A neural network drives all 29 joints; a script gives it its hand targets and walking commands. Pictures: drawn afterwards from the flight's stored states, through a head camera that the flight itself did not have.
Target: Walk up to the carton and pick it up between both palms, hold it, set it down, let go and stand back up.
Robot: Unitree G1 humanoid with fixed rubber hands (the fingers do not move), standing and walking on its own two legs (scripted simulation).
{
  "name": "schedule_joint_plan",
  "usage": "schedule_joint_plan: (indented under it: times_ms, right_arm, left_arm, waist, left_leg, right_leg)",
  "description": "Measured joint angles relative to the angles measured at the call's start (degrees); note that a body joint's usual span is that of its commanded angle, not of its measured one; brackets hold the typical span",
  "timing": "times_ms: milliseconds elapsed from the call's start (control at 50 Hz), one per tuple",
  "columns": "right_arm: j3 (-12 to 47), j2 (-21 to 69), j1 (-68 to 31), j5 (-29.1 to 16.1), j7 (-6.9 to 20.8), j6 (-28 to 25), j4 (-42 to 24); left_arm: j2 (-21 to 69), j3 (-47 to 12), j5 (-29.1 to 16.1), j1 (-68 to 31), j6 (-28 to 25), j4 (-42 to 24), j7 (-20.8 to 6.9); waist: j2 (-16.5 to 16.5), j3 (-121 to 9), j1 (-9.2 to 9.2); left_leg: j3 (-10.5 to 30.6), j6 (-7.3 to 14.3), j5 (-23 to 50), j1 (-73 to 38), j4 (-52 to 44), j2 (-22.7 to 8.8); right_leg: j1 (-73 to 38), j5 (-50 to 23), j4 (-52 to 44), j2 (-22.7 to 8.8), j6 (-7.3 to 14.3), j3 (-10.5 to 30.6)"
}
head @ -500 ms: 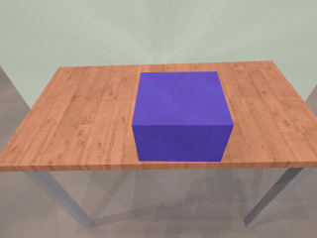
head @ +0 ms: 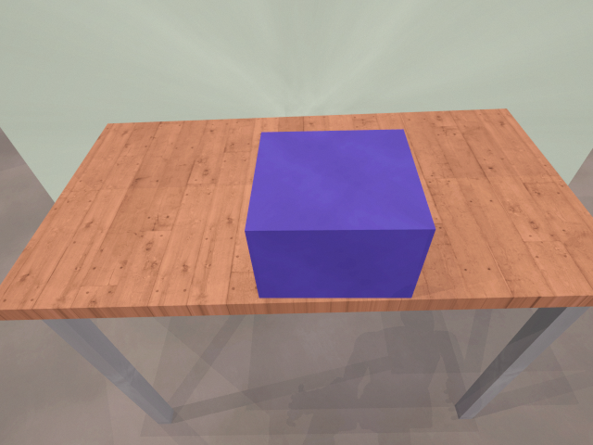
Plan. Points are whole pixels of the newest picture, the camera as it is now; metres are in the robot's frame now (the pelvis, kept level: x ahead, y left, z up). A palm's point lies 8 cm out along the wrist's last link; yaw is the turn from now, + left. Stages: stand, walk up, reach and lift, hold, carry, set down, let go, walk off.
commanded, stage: stand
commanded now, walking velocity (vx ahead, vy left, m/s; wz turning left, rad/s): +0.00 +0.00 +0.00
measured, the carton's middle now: (333, 211) +0.46 -0.03 +0.06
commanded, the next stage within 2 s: none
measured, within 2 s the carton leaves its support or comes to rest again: neither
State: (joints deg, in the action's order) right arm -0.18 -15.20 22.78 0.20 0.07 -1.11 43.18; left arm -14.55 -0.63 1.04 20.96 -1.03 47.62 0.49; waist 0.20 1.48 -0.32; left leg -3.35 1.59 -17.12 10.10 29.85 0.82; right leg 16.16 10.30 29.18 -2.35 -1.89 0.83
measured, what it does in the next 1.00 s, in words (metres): stands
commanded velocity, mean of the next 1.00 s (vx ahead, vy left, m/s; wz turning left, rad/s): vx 0.00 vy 0.00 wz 0.00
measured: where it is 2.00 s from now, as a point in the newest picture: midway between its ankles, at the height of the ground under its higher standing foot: outside the picture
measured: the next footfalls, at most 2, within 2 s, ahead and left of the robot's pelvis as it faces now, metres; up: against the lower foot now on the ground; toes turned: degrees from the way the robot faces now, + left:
none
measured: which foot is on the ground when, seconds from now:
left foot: down 0.00-1.00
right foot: down 0.00-1.00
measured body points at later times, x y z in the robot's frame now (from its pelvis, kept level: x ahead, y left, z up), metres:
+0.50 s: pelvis +0.01 -0.01 +0.00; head +0.00 -0.01 +0.45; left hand +0.04 +0.25 -0.13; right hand +0.04 -0.27 -0.13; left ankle -0.01 +0.10 -0.73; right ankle +0.06 -0.14 -0.73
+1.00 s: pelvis +0.01 -0.02 +0.00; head +0.01 -0.02 +0.45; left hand +0.04 +0.23 -0.14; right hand +0.02 -0.27 -0.14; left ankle -0.01 +0.10 -0.73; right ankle +0.06 -0.14 -0.73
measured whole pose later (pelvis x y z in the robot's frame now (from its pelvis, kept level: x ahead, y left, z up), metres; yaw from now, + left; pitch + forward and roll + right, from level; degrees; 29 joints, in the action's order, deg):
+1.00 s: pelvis +0.01 -0.02 +0.00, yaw +0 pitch -2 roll +0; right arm 0.3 -13.5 22.4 0.0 -1.2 -0.7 51.6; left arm -12.9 -0.9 0.4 19.2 -0.6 54.8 1.6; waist 0.1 1.4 -0.2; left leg -3.1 0.0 -16.6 8.1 26.7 -0.7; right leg 14.8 10.3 27.1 -0.8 -0.5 0.4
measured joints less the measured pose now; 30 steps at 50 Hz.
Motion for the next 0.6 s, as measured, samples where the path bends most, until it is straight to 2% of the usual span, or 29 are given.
schedule_joint_plan:
  times_ms: [600]
  right_arm:
    - [0.42,0.75,-0.12,-0.14,-0.83,0.27,5.34]
  left_arm:
    - [0.80,-0.37,-0.50,-1.37,0.28,4.69,0.71]
  waist:
    - [-0.12,-0.23,0.17]
  left_leg:
    - [0.19,-1.11,0.36,-1.43,-2.16,-1.02]
  right_leg:
    - [-0.95,0.13,-1.26,1.05,1.00,-0.29]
